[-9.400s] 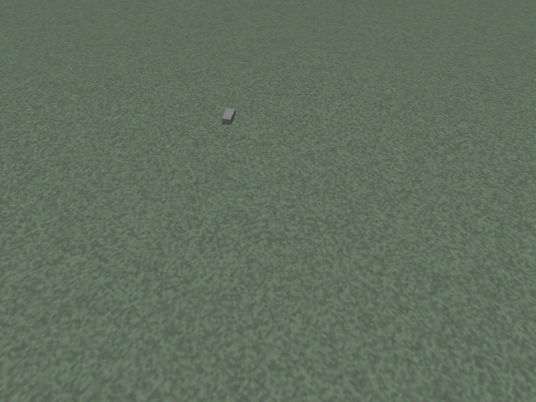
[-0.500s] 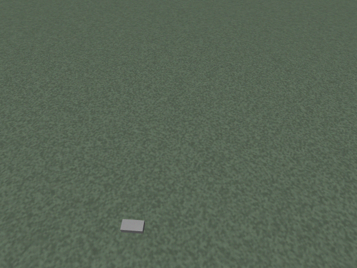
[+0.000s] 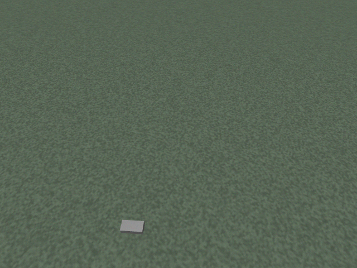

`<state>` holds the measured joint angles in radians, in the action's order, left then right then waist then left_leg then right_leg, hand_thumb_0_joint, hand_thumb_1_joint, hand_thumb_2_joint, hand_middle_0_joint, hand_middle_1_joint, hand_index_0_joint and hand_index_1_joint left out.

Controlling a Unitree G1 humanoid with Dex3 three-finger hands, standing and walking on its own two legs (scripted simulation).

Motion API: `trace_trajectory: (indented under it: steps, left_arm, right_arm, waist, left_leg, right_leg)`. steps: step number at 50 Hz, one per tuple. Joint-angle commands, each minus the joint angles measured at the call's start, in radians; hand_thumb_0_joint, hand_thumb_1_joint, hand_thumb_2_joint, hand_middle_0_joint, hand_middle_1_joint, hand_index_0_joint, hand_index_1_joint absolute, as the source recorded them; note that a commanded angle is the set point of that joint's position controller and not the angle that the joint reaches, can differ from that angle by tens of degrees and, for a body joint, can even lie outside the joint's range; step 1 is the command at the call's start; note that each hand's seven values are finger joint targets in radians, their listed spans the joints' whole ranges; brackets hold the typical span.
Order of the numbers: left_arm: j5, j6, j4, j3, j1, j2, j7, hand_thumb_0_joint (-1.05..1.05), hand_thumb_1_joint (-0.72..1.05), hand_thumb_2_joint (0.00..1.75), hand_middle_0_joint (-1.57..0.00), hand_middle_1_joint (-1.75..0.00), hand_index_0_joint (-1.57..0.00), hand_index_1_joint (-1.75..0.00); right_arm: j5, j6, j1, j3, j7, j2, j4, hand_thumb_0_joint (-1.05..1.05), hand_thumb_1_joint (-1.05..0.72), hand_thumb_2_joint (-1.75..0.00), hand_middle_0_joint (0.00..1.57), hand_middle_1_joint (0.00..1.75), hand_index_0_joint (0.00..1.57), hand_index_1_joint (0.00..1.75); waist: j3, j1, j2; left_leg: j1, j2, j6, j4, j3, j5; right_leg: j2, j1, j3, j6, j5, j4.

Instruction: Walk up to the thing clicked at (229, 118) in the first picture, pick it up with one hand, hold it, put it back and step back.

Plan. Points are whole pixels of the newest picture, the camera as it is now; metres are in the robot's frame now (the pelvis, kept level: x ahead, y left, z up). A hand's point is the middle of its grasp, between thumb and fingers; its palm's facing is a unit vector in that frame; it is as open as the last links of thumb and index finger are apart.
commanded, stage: stand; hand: left
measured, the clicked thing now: (132, 227) +0.47 +0.26 -0.76
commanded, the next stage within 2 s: walk up in 0.24 s
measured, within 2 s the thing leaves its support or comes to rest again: neither
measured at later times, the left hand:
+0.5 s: hand out of the picture +0.09 +0.27 -0.16, palm faces +0.02 -0.94 -0.34, open 7.4 cm
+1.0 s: hand out of the picture +0.12 +0.27 -0.17, palm faces +0.02 -0.94 -0.35, open 7.4 cm
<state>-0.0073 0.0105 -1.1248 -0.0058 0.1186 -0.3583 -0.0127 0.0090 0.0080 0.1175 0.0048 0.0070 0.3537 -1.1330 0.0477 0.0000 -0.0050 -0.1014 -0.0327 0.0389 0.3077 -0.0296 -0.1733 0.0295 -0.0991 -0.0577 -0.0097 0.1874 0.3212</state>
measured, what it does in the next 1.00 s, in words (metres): stands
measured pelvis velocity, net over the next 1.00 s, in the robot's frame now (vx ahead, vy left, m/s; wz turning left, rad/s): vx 0.04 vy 0.01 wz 0.00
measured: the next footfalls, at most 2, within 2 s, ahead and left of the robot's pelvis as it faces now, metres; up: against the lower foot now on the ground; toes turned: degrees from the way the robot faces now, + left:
none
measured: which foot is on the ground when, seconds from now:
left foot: down 0.00-1.00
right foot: down 0.00-1.00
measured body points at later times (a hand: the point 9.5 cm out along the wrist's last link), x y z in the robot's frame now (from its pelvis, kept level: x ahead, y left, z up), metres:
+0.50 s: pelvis +0.02 +0.01 -0.01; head +0.03 +0.01 +0.44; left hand +0.08 +0.31 -0.14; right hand +0.08 -0.30 -0.14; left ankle +0.00 +0.14 -0.75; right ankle -0.01 -0.12 -0.75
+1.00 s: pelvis +0.04 +0.01 -0.02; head +0.05 +0.02 +0.43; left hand +0.12 +0.32 -0.14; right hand +0.14 -0.29 -0.13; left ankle +0.00 +0.14 -0.75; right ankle -0.01 -0.12 -0.75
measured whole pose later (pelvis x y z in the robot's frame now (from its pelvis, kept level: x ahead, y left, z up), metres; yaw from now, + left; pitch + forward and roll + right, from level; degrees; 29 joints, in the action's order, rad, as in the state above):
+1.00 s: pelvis +0.04 +0.01 -0.02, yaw +0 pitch -3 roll +0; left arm -0.01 0.00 -1.01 -0.04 0.14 -0.37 -0.01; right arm 0.01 0.01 0.13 -0.03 0.01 0.35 -1.00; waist 0.08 0.01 0.01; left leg -0.13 -0.02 0.02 0.52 -0.03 -0.35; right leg 0.05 -0.12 -0.05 -0.02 0.35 0.52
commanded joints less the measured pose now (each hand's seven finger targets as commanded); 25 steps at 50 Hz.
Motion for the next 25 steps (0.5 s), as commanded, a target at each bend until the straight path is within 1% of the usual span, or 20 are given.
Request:
trace_trajectory:
  steps: [1, 5, 7, 11, 12, 13, 14, 16, 17, 18, 19, 20, 22, 24, 25]
  left_arm:
    - [0.0, 0.018, 0.058, -0.037, -0.035, -0.216, 0.017, 0.0, 0.9, 0.9, -0.2, -0.3, -0.2, -0.3]
    - [-0.002, 0.018, 0.059, -0.037, -0.032, -0.219, 0.017, 0.0, 0.9, 0.9, -0.2, -0.3, -0.2, -0.3]
    - [-0.003, 0.018, 0.064, -0.037, -0.039, -0.218, 0.018, 0.0, 0.9, 0.9, -0.2, -0.3, -0.2, -0.3]
    - [-0.002, 0.018, 0.062, -0.035, -0.032, -0.218, 0.018, 0.0, 0.9, 0.9, -0.2, -0.3, -0.2, -0.3]
    - [-0.007, 0.021, 0.073, -0.067, -0.003, -0.222, 0.013, 0.0, 0.9, 0.9, -0.2, -0.3, -0.2, -0.3]
    - [-0.012, 0.02, 0.072, -0.071, 0.0, -0.23, 0.012, 0.0, 0.9, 0.9, -0.2, -0.3, -0.2, -0.3]
    - [-0.016, 0.019, 0.081, -0.076, -0.007, -0.234, 0.011, 0.0, 0.9, 0.9, -0.2, -0.3, -0.2, -0.3]
    - [-0.017, 0.016, 0.097, -0.085, -0.015, -0.237, 0.01, 0.0, 0.9, 0.9, -0.2, -0.3, -0.2, -0.3]
    - [-0.02, 0.014, 0.107, -0.087, -0.023, -0.238, 0.01, 0.0, 0.9, 0.9, -0.2, -0.3, -0.2, -0.3]
    - [-0.017, 0.014, 0.116, -0.087, -0.026, -0.229, 0.009, 0.0, 0.9, 0.9, -0.2, -0.3, -0.2, -0.3]
    - [-0.014, 0.014, 0.121, -0.085, -0.02, -0.221, 0.008, 0.0, 0.9, 0.9, -0.2, -0.3, -0.2, -0.3]
    - [-0.013, 0.015, 0.125, -0.084, -0.018, -0.215, 0.007, 0.0, 0.9, 0.9, -0.2, -0.3, -0.2, -0.3]
    - [-0.006, 0.016, 0.122, -0.082, 0.011, -0.202, 0.008, 0.0, 0.9, 0.9, -0.2, -0.3, -0.2, -0.3]
    - [-0.003, 0.017, 0.123, -0.083, 0.026, -0.204, 0.011, 0.0, 0.9, 0.9, -0.2, -0.3, -0.2, -0.3]
    - [-0.001, 0.016, 0.124, -0.082, 0.025, -0.203, 0.012, 0.0, 0.9, 0.9, -0.2, -0.3, -0.2, -0.3]
  right_arm:
    - [0.0, 0.017, -0.032, -0.035, -0.015, 0.208, 0.059, 0.0, -0.9, -0.9, 0.2, 0.3, 0.2, 0.3]
    - [0.001, 0.017, -0.036, -0.037, -0.015, 0.214, 0.06, 0.0, -0.9, -0.9, 0.2, 0.3, 0.2, 0.3]
    - [0.002, 0.017, -0.041, -0.038, -0.016, 0.212, 0.063, 0.0, -0.9, -0.9, 0.2, 0.3, 0.2, 0.3]
    - [0.001, 0.017, -0.036, -0.038, -0.016, 0.21, 0.061, 0.0, -0.9, -0.9, 0.2, 0.3, 0.2, 0.3]
    - [0.008, 0.02, -0.009, -0.055, -0.01, 0.218, 0.077, 0.0, -0.9, -0.9, 0.2, 0.3, 0.2, 0.3]
    - [0.011, 0.019, -0.008, -0.057, -0.009, 0.214, 0.08, 0.0, -0.9, -0.9, 0.2, 0.3, 0.2, 0.3]
    - [0.013, 0.017, -0.005, -0.058, -0.008, 0.209, 0.086, 0.0, -0.9, -0.9, 0.2, 0.3, 0.2, 0.3]
    - [0.019, 0.017, 0.001, -0.061, -0.005, 0.2, 0.098, 0.0, -0.9, -0.9, 0.2, 0.3, 0.2, 0.3]
    - [0.022, 0.019, 0.015, -0.063, -0.006, 0.198, 0.1, 0.0, -0.9, -0.9, 0.2, 0.3, 0.2, 0.3]
    - [0.023, 0.022, 0.024, -0.061, -0.006, 0.194, 0.104, 0.0, -0.9, -0.9, 0.2, 0.3, 0.2, 0.3]
    - [0.023, 0.027, 0.023, -0.063, -0.005, 0.2, 0.112, 0.0, -0.9, -0.9, 0.2, 0.3, 0.2, 0.3]
    - [0.022, 0.032, 0.032, -0.064, -0.006, 0.207, 0.116, 0.0, -0.9, -0.9, 0.2, 0.3, 0.2, 0.3]
    - [0.016, 0.039, 0.02, -0.068, -0.009, 0.221, 0.13, 0.0, -0.9, -0.9, 0.2, 0.3, 0.2, 0.3]
    - [0.012, 0.038, 0.028, -0.073, -0.014, 0.226, 0.142, 0.0, -0.9, -0.9, 0.2, 0.3, 0.2, 0.3]
    - [0.011, 0.035, 0.033, -0.075, -0.015, 0.221, 0.148, 0.0, -0.9, -0.9, 0.2, 0.3, 0.2, 0.3]
  waist:
    - [-0.054, 0.003, 0.008]
    - [-0.065, 0.003, 0.0]
    - [-0.078, 0.004, 0.002]
    - [-0.07, 0.004, 0.01]
    - [-0.102, 0.014, 0.015]
    - [-0.082, 0.013, 0.036]
    - [-0.056, 0.011, 0.046]
    - [0.008, 0.011, 0.06]
    - [0.021, 0.006, 0.06]
    - [0.034, 0.007, 0.044]
    - [0.031, 0.009, 0.025]
    - [0.007, 0.01, 0.01]
    - [-0.044, 0.022, -0.031]
    - [-0.096, 0.021, -0.029]
    - [-0.098, 0.019, -0.023]
  left_leg:
    - [-0.011, -0.097, -0.044, -0.046, -0.064, 0.134]
    - [-0.005, -0.098, -0.043, -0.039, -0.061, 0.135]
    - [0.0, -0.1, -0.043, -0.033, -0.059, 0.153]
    - [0.001, -0.1, -0.043, -0.031, -0.056, 0.161]
    - [-0.004, -0.06, -0.066, 0.0, -0.033, 0.052]
    - [-0.034, -0.047, -0.071, 0.022, -0.02, -0.007]
    - [-0.07, -0.038, -0.071, 0.03, -0.014, -0.067]
    - [-0.114, -0.021, -0.068, 0.049, -0.004, -0.126]
    - [-0.114, -0.025, -0.066, 0.044, -0.008, -0.108]
    - [-0.105, -0.032, -0.066, 0.034, -0.019, -0.071]
    - [-0.087, -0.049, -0.073, 0.023, -0.043, -0.011]
    - [-0.076, -0.066, -0.08, 0.016, -0.064, 0.056]
    - [-0.037, -0.094, -0.095, 0.019, -0.089, 0.192]
    - [0.002, -0.094, -0.103, 0.06, -0.069, 0.318]
    - [0.0, -0.086, -0.099, 0.076, -0.056, 0.342]
  right_leg:
    - [0.111, 0.01, 0.094, 0.024, -0.098, -0.056]
    - [0.113, 0.009, 0.101, 0.026, -0.115, -0.054]
    - [0.115, 0.018, 0.1, 0.029, -0.129, -0.047]
    - [0.112, 0.016, 0.099, 0.027, -0.137, -0.047]
    - [0.081, 0.047, 0.084, 0.036, -0.01, -0.04]
    - [0.088, 0.036, 0.102, 0.046, 0.074, -0.052]
    - [0.1, 0.025, 0.124, 0.056, 0.134, -0.067]
    - [0.115, -0.029, 0.148, 0.073, 0.226, -0.081]
    - [0.123, -0.046, 0.15, 0.078, 0.211, -0.07]
    - [0.113, -0.067, 0.133, 0.074, 0.175, -0.05]
    - [0.096, -0.07, 0.112, 0.066, 0.108, -0.023]
    - [0.08, -0.05, 0.093, 0.056, 0.023, 0.01]
    - [0.066, -0.003, 0.062, 0.042, -0.112, 0.062]
    - [0.069, 0.041, 0.056, 0.041, -0.224, 0.089]
    - [0.07, 0.055, 0.053, 0.041, -0.256, 0.091]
